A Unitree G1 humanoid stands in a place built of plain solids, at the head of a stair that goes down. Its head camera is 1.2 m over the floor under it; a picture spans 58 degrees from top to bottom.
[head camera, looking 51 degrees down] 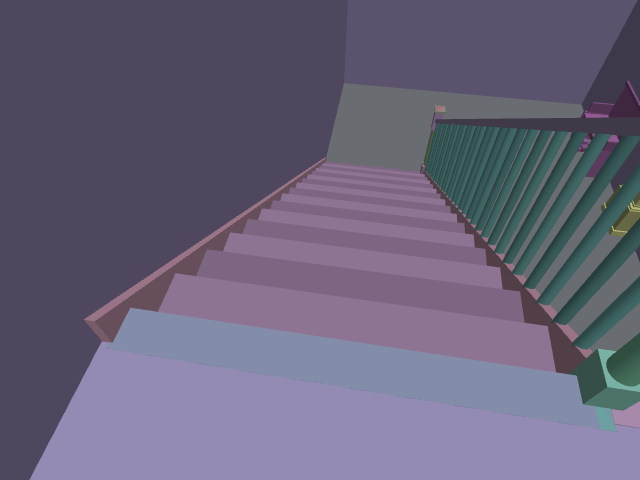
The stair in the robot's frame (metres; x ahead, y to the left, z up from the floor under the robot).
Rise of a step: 0.18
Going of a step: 0.26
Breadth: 1.38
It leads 9 degrees to the right of straight ahead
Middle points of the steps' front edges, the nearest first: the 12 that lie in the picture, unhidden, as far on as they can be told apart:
0.59 -0.06 0.00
0.84 -0.12 -0.18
1.10 -0.17 -0.36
1.35 -0.21 -0.55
1.61 -0.25 -0.73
1.87 -0.29 -0.91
2.12 -0.34 -1.09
2.38 -0.38 -1.28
2.64 -0.42 -1.46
2.89 -0.46 -1.64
3.15 -0.51 -1.83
3.40 -0.55 -2.01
